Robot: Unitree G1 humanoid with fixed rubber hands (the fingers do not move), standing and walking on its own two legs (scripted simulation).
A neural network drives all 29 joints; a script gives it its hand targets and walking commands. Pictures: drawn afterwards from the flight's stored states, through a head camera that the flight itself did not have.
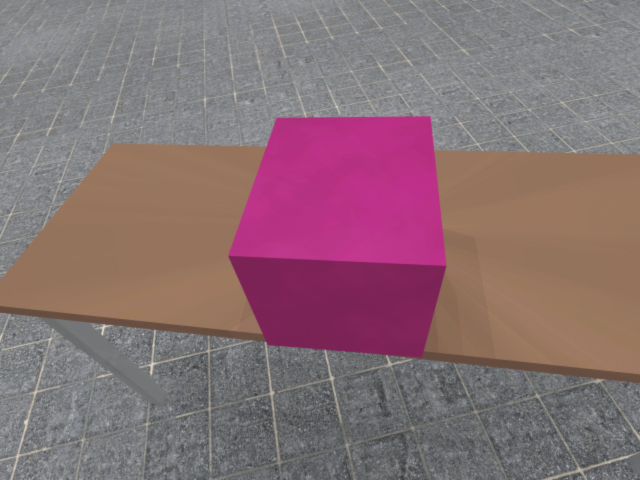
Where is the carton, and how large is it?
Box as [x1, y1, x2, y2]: [228, 116, 445, 357]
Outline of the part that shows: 430,116 276,118 228,255 267,344 421,357 445,268 445,257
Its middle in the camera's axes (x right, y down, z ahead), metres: +0.04 +0.00 +0.61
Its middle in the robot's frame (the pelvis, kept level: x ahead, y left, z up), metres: +0.48 +0.01 +0.01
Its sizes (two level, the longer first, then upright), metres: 0.285 0.244 0.237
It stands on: a table, 0.68 m high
